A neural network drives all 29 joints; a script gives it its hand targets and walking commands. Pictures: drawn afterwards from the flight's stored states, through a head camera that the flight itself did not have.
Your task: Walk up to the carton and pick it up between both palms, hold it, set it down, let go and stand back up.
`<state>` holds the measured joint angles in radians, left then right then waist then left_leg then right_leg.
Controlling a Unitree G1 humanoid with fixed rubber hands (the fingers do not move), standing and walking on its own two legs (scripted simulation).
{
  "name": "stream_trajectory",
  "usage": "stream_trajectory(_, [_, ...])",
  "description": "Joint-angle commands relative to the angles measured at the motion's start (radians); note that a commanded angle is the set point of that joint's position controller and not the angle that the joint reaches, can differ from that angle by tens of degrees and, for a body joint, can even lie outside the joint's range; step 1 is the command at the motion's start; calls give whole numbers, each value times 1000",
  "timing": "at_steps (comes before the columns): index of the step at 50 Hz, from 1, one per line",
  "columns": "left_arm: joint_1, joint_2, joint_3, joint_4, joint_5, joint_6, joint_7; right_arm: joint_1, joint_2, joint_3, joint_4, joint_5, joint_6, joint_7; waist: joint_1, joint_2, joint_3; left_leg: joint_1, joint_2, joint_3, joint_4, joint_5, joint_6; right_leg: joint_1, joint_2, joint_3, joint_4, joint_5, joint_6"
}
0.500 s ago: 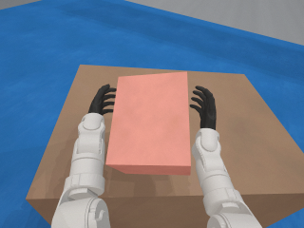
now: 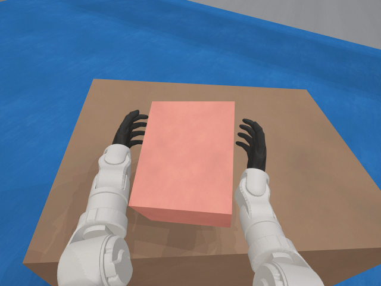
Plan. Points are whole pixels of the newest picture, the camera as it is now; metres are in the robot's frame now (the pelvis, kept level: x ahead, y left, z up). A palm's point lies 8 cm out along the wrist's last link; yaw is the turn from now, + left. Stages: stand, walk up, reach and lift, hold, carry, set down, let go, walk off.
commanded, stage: set down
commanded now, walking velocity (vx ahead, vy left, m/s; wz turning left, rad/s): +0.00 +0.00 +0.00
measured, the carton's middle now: (190, 164) +0.40 -0.01 +0.04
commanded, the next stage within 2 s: none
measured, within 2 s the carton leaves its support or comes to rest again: rests again in 1.98 s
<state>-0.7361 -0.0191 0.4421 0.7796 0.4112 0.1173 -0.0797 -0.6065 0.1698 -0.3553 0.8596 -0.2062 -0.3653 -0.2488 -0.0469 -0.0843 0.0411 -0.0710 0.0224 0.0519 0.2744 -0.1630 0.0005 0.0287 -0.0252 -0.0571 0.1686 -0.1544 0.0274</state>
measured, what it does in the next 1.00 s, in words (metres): stands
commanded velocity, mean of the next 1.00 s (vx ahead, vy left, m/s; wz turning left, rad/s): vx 0.00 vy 0.00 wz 0.00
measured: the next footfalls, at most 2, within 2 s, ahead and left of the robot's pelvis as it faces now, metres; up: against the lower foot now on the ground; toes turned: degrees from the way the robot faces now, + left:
none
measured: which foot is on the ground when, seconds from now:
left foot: down 0.00-1.00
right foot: down 0.00-1.00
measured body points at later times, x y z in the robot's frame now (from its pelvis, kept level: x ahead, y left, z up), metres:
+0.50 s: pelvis -0.02 +0.01 +0.00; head +0.01 +0.05 +0.45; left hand +0.43 +0.15 +0.09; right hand +0.37 -0.13 +0.08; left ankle -0.01 +0.11 -0.75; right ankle -0.04 -0.13 -0.75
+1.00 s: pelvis +0.01 +0.01 +0.00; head +0.07 +0.06 +0.44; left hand +0.47 +0.15 +0.06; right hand +0.39 -0.13 +0.05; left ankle -0.01 +0.11 -0.75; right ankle -0.04 -0.13 -0.75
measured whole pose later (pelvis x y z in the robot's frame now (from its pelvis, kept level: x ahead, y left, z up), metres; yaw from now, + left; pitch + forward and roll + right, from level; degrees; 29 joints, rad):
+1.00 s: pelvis +0.01 +0.01 +0.00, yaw +0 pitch +9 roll -1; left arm -0.94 0.06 0.50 1.11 0.44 -0.04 -0.09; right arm -0.69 0.26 -0.67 0.95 -0.40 -0.35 -0.26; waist -0.05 -0.08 -0.04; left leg -0.31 0.02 0.05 0.34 -0.18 0.01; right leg -0.18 -0.03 -0.06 0.18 -0.14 0.04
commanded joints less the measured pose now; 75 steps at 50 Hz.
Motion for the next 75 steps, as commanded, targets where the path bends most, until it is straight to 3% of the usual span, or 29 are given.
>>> stream_trajectory(1, [-512,-504,-303,-20,-20,-69,-164,-555,456,327,-30,-62,-6,127,21,86,-352,103,-26,93,28,423,-26,173,41,-69,78,494,29])
stream_trajectory(4, [-543,-497,-293,-46,-14,-84,-163,-545,468,337,-19,-67,-15,127,29,99,-386,90,-25,95,23,419,-22,193,29,-61,100,585,37])
stream_trajectory(6, [-570,-503,-288,-32,-14,-99,-155,-589,472,328,-44,-75,-31,134,46,104,-436,68,-24,101,21,403,-19,193,32,-64,98,528,30])
stream_trajectory(11, [-661,-522,-330,38,-35,-159,-134,-640,473,244,-31,-130,-50,144,17,144,-531,145,-13,100,62,468,-52,72,49,-75,68,397,4])
stream_trajectory(14, [-670,-526,-314,106,-36,-179,-132,-657,480,201,-13,-169,-50,146,8,120,-557,117,-11,102,50,388,-40,51,47,-79,62,347,4])
stream_trajectory(17, [-691,-472,-240,176,-10,-164,-157,-621,491,132,72,-213,3,143,-10,74,-419,14,-19,111,-11,183,0,89,21,-61,53,249,16])
stream_trajectory(19, [-676,-450,-204,201,7,-139,-173,-605,485,90,88,-222,33,142,-8,77,-354,-37,-20,117,-37,103,7,96,11,-59,49,205,17])
stream_trajectory(21, [-657,-433,-165,236,22,-115,-181,-626,466,74,74,-215,51,144,5,81,-294,-50,-20,116,-39,101,11,92,16,-62,49,180,15])
stream_trajectory(26, [-699,-458,-162,223,18,-134,-168,-735,470,61,-25,-224,16,155,31,115,-466,-15,-17,112,7,226,-14,63,35,-80,71,237,7])
stream_trajectory(28, [-713,-470,-177,244,11,-157,-157,-760,475,41,-44,-248,-4,158,17,116,-534,16,-13,105,31,278,-24,31,44,-85,74,251,5])
stream_trajectory(30, [-731,-481,-182,256,9,-181,-148,-775,481,32,-40,-271,-21,163,22,127,-591,26,-8,100,42,311,-31,21,48,-90,83,267,1])
stream_trajectory(31, [-724,-481,-184,279,11,-186,-147,-750,477,17,-2,-282,-18,162,2,133,-566,43,-3,96,51,335,-40,7,49,-90,86,276,-1])
stream_trajectory(33, [-721,-466,-170,281,21,-193,-146,-733,487,22,26,-272,-17,166,17,146,-573,60,-3,93,63,385,-43,-1,51,-89,83,288,-4])
stream_trajectory(35, [-719,-475,-189,292,19,-201,-148,-708,497,20,53,-281,-20,162,-11,153,-613,95,1,91,85,486,-57,-13,55,-91,86,346,2])
stream_trajectory(36, [-711,-476,-180,299,28,-205,-148,-703,505,22,72,-278,-20,163,3,163,-634,97,-2,90,94,518,-60,-7,56,-90,87,368,-3])
stream_trajectory(38, [-691,-467,-170,331,32,-198,-157,-689,510,12,84,-288,-10,158,-14,145,-589,75,-5,86,92,520,-57,0,53,-82,91,389,4])
stream_trajectory(40, [-662,-439,-137,363,47,-182,-169,-667,512,15,113,-278,5,150,-7,136,-529,29,-15,90,86,481,-44,31,44,-69,92,417,3])
stream_trajectory(41, [-673,-464,-152,327,34,-190,-164,-687,511,15,82,-275,-8,149,1,148,-582,24,-11,84,86,504,-52,31,49,-74,104,428,3])
stream_trajectory(43, [-684,-465,-160,351,28,-195,-162,-700,520,5,100,-280,-21,142,-18,149,-583,49,-6,81,111,578,-65,6,55,-73,102,463,2])
stream_trajectory(45, [-670,-468,-169,359,30,-197,-163,-722,523,14,77,-283,-41,137,-4,178,-609,43,-6,81,133,636,-73,-2,55,-76,108,497,-3])
stream_trajectory(48, [-636,-463,-154,400,35,-206,-162,-733,528,37,75,-281,-66,135,15,163,-641,4,-5,78,140,665,-64,26,55,-67,133,587,5])
stream_trajectory(49, [-627,-466,-154,411,35,-213,-158,-721,533,36,90,-287,-71,137,7,152,-643,-9,-3,73,139,674,-61,38,55,-64,142,611,7])
stream_trajectory(54, [-660,-435,-126,434,43,-235,-163,-698,551,25,121,-302,-63,132,-10,120,-644,-99,-10,73,100,541,-36,93,28,-45,160,682,18])
stream_trajectory(57, [-683,-394,-85,487,58,-227,-185,-682,562,-9,124,-324,-28,115,-28,73,-569,-177,-21,83,58,340,-1,121,11,-31,148,608,28])
stream_trajectory(59, [-696,-387,-81,502,60,-230,-191,-699,576,-3,97,-328,-24,105,-20,78,-598,-214,-25,90,60,317,2,149,4,-24,160,635,29])
stream_trajectory(61, [-681,-379,-48,532,79,-219,-195,-686,579,-24,109,-336,-4,104,-15,91,-549,-238,-23,86,46,262,4,133,0,-23,163,579,26])
stream_trajectory(65, [-759,-365,-23,518,93,-228,-189,-697,567,-86,127,-357,18,113,-12,127,-558,-181,-18,91,75,256,-9,13,16,-39,145,415,10])
stream_trajectory(69, [-746,-354,0,530,110,-231,-177,-701,544,-129,126,-373,29,129,3,168,-577,-115,-3,83,103,326,-32,-90,38,-62,142,329,1])
stream_trajectory(75, [-736,-358,10,549,124,-249,-153,-707,547,-170,138,-397,24,148,9,203,-625,-33,9,70,147,475,-56,-188,57,-77,134,308,-11])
